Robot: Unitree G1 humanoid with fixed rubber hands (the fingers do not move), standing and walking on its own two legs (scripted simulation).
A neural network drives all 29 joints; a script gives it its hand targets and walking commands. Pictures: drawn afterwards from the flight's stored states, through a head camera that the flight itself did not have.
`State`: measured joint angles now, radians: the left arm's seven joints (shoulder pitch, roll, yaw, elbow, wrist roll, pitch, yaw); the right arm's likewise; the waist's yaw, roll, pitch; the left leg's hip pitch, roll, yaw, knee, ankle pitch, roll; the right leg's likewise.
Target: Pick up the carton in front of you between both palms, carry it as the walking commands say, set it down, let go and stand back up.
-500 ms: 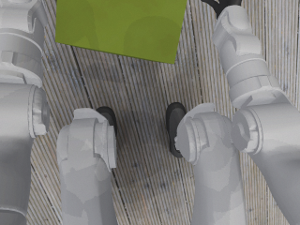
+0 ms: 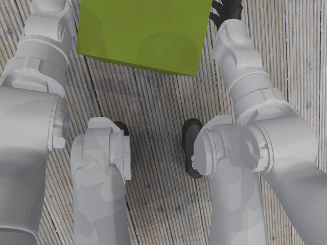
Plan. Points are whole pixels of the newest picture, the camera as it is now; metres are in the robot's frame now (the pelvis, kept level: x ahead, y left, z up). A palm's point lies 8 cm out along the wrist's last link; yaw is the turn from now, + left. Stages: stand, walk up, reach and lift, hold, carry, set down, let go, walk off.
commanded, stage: reach and lift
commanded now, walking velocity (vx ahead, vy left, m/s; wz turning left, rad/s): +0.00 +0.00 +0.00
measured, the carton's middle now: (144, 21) +0.51 +0.07 -0.25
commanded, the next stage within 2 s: none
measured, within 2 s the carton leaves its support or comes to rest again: leaves its support in 0.28 s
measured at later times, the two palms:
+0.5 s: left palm out of the picture +0.51 +0.22 -0.10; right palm (247, 10) +0.51 -0.08 -0.08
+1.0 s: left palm out of the picture +0.47 +0.22 +0.06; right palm out of the picture +0.48 -0.08 +0.08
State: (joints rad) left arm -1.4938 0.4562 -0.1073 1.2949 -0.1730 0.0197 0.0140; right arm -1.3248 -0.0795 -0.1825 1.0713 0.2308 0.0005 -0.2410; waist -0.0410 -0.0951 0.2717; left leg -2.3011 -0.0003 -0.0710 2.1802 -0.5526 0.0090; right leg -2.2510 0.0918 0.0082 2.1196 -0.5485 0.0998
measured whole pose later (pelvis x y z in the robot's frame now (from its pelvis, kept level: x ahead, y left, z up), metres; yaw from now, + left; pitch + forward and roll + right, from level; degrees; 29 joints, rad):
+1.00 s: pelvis +0.01 -0.01 +0.13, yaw +6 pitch +40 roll -3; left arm -0.99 0.11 0.28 0.80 0.18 0.32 0.03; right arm -0.84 0.14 -0.49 0.56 -0.11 0.27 -0.14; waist -0.03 -0.06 -0.18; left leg -1.94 -0.10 -0.10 1.74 -0.50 -0.04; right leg -1.90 0.13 0.08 1.73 -0.54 0.09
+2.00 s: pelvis +0.11 -0.01 +0.39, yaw +9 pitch +7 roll +0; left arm -0.26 -0.12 0.26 0.50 0.20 0.43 0.08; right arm -0.29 0.16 -0.27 0.48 -0.20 0.40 -0.04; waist -0.01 -0.03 -0.16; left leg -0.44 -0.06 -0.14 0.59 -0.27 -0.01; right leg -0.42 0.06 0.15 0.60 -0.30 0.01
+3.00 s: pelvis +0.11 -0.01 +0.40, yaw +8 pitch -4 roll +0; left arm -0.25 -0.15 0.23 0.33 0.28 0.70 0.04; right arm -0.30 0.16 -0.25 0.35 -0.29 0.64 0.01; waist 0.00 -0.02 -0.04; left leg -0.11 -0.04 -0.12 0.38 -0.20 -0.01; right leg -0.09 0.04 0.15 0.40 -0.23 0.01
